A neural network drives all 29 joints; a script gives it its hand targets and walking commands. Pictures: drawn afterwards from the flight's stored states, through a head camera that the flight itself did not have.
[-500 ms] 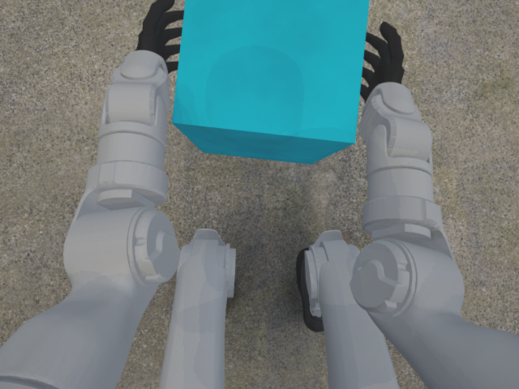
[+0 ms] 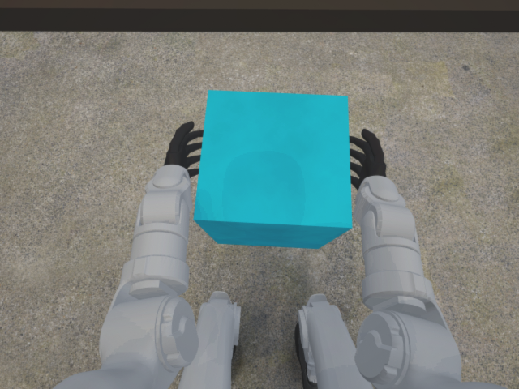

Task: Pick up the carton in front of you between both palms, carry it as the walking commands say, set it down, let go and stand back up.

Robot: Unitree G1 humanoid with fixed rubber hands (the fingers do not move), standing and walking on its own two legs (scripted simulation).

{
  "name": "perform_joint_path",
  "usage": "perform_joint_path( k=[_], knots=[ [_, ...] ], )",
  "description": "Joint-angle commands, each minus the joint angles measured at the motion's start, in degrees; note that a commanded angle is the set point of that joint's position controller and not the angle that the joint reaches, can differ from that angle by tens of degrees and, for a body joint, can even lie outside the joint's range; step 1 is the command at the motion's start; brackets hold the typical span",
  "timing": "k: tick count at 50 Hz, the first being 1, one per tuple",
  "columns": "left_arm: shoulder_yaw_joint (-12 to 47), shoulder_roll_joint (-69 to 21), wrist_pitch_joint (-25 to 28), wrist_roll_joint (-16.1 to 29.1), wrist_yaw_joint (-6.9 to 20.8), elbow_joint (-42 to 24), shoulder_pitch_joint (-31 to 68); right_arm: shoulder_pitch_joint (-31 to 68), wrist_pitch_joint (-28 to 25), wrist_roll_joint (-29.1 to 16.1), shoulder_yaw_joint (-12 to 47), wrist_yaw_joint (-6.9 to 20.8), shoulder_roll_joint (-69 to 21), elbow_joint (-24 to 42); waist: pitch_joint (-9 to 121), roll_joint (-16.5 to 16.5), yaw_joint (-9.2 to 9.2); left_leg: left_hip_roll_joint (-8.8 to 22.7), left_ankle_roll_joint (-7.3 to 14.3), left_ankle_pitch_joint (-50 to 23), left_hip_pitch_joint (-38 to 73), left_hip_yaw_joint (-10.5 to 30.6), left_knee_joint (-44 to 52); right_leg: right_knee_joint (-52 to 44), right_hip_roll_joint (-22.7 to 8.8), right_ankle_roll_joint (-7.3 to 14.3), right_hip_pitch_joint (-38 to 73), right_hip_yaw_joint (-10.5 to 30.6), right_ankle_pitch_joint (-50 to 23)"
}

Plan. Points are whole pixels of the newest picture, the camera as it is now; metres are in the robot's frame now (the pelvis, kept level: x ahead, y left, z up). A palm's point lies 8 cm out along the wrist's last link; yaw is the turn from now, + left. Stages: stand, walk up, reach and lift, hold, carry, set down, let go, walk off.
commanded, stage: reach and lift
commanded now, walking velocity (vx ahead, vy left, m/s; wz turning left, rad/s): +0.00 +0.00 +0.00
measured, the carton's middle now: (272, 182) +0.46 +0.01 -0.11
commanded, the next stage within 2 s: hold in 1.80 s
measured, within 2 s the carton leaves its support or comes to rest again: neither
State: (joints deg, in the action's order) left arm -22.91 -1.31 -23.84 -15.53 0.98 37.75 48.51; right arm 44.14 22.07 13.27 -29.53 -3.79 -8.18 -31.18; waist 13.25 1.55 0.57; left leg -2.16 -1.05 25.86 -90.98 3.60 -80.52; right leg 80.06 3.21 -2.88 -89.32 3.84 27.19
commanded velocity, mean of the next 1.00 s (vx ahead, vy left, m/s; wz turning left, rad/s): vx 0.00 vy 0.00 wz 0.00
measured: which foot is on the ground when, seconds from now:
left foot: down 0.00-1.00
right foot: down 0.00-1.00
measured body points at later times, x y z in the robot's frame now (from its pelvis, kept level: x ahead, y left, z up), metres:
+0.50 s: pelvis +0.04 -0.01 +0.13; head +0.12 +0.00 +0.57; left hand +0.40 +0.15 +0.11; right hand +0.40 -0.15 +0.11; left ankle +0.08 +0.12 -0.57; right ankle +0.07 -0.14 -0.57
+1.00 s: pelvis +0.05 -0.01 +0.17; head +0.03 -0.01 +0.62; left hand +0.36 +0.15 +0.19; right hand +0.37 -0.15 +0.19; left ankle +0.08 +0.12 -0.57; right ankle +0.07 -0.14 -0.57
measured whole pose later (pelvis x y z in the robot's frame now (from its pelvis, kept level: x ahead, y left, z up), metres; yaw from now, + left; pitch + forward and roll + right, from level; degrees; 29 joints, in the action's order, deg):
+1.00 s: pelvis +0.05 -0.01 +0.17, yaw +1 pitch -4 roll +0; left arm -17.4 -9.6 -35.6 -18.5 1.2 22.6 18.5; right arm 19.3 34.1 18.2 -18.2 0.9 -9.9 -23.5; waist -0.1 0.4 -0.1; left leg -0.8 -0.9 11.7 -10.9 4.2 -26.1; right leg 26.7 0.9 -0.6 -10.0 4.2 13.2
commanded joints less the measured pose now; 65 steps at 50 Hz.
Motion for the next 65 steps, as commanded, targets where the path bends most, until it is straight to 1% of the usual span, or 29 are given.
perform_joint_path(
  k=[1,11,23,27,31,35,37,41,44,46,49,53,58,65],
  knots=[
    [29.15,-63.07,1.75,9.71,13.35,2.27,29.83,35.25,0.22,-8.71,35.02,15.68,-59.44,-5.95,43.22,-2.94,-1.04,-6.69,0.41,-13.26,37.18,-3.92,12.70,-12.08,7.31,0.93,22.53,-5.58,-9.74],
    [31.40,-64.04,1.73,9.43,13.98,-0.86,21.09,24.60,0.24,-7.62,37.17,16.11,-60.85,-4.92,35.54,-2.17,-0.98,-5.97,0.83,-14.99,49.55,-2.33,23.96,-23.89,6.14,1.70,36.96,-2.84,-12.18],
    [34.21,-63.29,0.99,9.01,13.93,-5.41,7.40,10.42,1.29,-6.78,40.54,16.68,-60.35,-2.26,23.08,-1.90,-0.88,-4.93,1.17,-21.51,65.95,-0.32,38.95,-39.57,3.90,2.33,57.46,-0.40,-20.26],
    [36.01,-62.87,-0.28,9.73,13.63,-8.04,2.83,5.30,2.75,-6.97,42.32,16.75,-59.52,-0.06,19.05,-1.62,-0.73,-4.51,1.20,-25.10,72.40,-0.03,44.10,-44.82,3.28,2.20,64.30,-0.15,-24.22],
    [38.57,-62.08,-2.37,10.98,13.28,-12.12,-0.79,0.05,4.76,-8.12,44.13,16.90,-59.61,2.57,15.31,-1.40,-0.39,-4.04,1.09,-27.64,78.45,0.23,48.81,-49.45,2.79,2.08,70.98,0.23,-27.29],
    [40.65,-61.43,-5.27,11.92,12.89,-16.37,-4.21,-3.48,7.50,-9.46,45.93,17.14,-58.75,5.66,10.24,-1.15,-0.53,-3.73,1.02,-28.31,83.37,0.56,53.80,-54.21,2.28,1.95,76.92,0.66,-28.97],
    [40.30,-60.82,-6.86,11.66,12.78,-17.30,-5.69,-4.73,9.00,-9.32,45.45,17.28,-57.73,6.39,6.28,-1.07,-0.58,-3.62,1.08,-26.78,84.37,0.60,55.96,-56.32,2.20,2.17,78.48,0.73,-27.76],
    [37.05,-60.40,-9.14,10.45,13.02,-16.21,-6.98,-4.77,11.30,-8.15,42.76,17.88,-56.27,6.09,-1.34,-1.01,-0.83,-3.51,1.37,-20.33,84.58,0.25,58.75,-59.06,1.87,2.73,78.81,0.48,-21.27],
    [34.25,-60.07,-9.58,9.15,13.46,-14.62,-4.30,-2.12,11.67,-6.97,39.97,18.39,-55.70,4.57,-4.57,-0.93,-0.86,-3.27,1.65,-15.65,83.88,-0.14,59.19,-59.60,1.67,3.12,77.98,0.14,-16.36],
    [34.33,-60.84,-9.29,9.29,13.85,-14.74,-1.52,0.51,11.37,-6.98,39.93,18.66,-56.32,4.82,-3.94,-0.96,-0.75,-3.18,1.72,-14.29,84.15,-0.19,58.85,-59.38,1.56,3.29,78.07,0.03,-14.94],
    [35.35,-61.87,-9.07,9.92,14.11,-15.86,1.37,3.15,11.05,-7.42,40.84,18.84,-57.12,5.91,-1.16,-1.09,-0.64,-3.16,1.57,-15.45,85.25,-0.15,58.25,-58.80,1.61,3.30,79.31,-0.03,-16.02],
    [35.91,-62.00,-9.31,9.95,14.02,-16.07,2.11,3.85,11.19,-7.22,40.99,18.74,-56.74,6.05,0.06,-1.25,-0.40,-3.22,1.24,-15.87,86.18,-0.31,58.36,-58.85,1.71,3.22,80.30,-0.24,-16.34],
    [36.21,-61.72,-9.80,9.86,13.61,-16.54,0.91,2.86,11.64,-6.94,41.02,18.63,-55.64,6.63,0.31,-1.50,-0.36,-3.24,0.94,-17.57,87.59,-0.33,59.21,-59.41,1.89,3.15,81.35,-0.46,-17.86],
    [36.87,-61.60,-10.72,10.41,13.02,-18.57,-2.39,0.38,12.33,-7.59,41.77,18.65,-54.38,8.94,0.72,-1.89,-0.57,-3.20,0.54,-22.19,89.60,-0.15,60.13,-60.06,2.31,3.01,83.11,-0.50,-21.76]
  ],
)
